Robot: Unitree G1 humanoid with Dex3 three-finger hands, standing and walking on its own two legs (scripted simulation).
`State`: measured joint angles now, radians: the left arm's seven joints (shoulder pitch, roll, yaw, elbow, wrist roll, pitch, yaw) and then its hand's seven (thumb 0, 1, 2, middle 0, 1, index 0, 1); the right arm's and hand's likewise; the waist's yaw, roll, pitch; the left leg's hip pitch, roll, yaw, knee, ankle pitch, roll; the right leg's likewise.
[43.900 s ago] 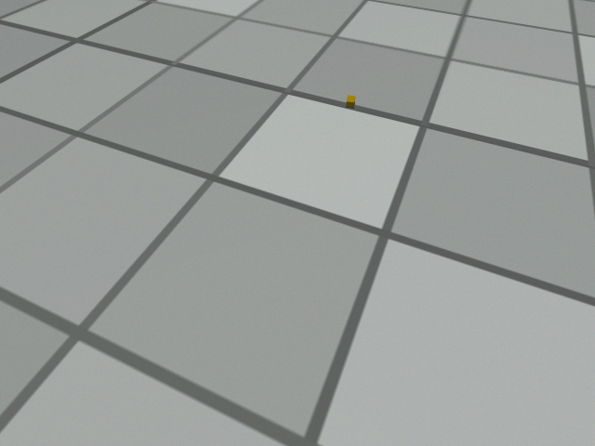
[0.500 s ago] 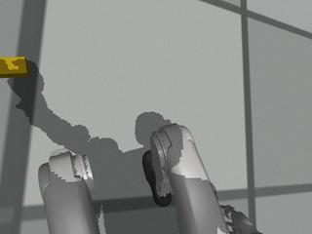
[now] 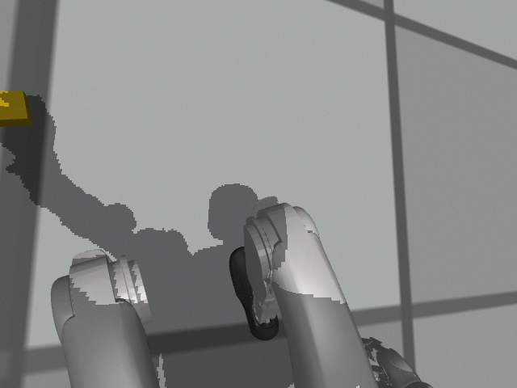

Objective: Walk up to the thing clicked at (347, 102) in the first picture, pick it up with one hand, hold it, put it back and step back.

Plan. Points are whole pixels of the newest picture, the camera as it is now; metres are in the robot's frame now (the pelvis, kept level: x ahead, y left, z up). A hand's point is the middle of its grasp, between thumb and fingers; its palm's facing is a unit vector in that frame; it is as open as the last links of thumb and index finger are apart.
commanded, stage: rise first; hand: left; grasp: from above
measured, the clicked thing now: (1, 109) +0.57 +0.27 -0.32
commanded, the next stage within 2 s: none
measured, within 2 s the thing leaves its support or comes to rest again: neither
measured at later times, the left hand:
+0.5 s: hand out of the picture +0.52 +0.30 -0.19, palm faces -0.45 -0.04 -0.89, open 11.8 cm
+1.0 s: hand out of the picture +0.52 +0.31 -0.19, palm faces -0.47 -0.04 -0.88, open 11.5 cm
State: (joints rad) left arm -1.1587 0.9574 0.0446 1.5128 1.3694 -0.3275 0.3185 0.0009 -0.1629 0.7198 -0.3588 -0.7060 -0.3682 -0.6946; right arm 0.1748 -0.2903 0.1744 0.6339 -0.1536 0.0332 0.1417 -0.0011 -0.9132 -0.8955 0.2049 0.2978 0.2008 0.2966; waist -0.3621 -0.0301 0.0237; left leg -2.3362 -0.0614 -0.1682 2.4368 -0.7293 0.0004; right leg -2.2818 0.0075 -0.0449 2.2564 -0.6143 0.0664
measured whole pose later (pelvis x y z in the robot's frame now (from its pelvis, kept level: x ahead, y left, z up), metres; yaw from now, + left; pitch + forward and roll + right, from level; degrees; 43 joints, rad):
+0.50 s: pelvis +0.00 +0.00 +0.00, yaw -1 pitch +35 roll -14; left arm -1.22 1.01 0.03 1.57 1.39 -0.31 0.35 0.00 -0.13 0.69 -0.40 -0.69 -0.41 -0.68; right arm 0.19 -0.30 0.22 0.61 -0.16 0.01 0.14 0.00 -0.91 -0.90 0.21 0.30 0.20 0.30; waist -0.41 -0.04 0.05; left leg -2.36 -0.06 -0.17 2.45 -0.71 0.01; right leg -2.29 0.01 -0.05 2.25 -0.59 0.06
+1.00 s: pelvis -0.01 +0.00 +0.00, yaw -2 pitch +35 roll -15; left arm -1.21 1.02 0.03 1.50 1.36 -0.30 0.28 0.00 -0.09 0.66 -0.45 -0.62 -0.45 -0.62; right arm 0.18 -0.32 0.24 0.57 -0.15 0.04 0.13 0.00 -0.91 -0.90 0.21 0.30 0.20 0.30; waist -0.40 -0.04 0.06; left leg -2.35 -0.06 -0.18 2.44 -0.71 0.01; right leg -2.28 0.01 -0.07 2.24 -0.59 0.06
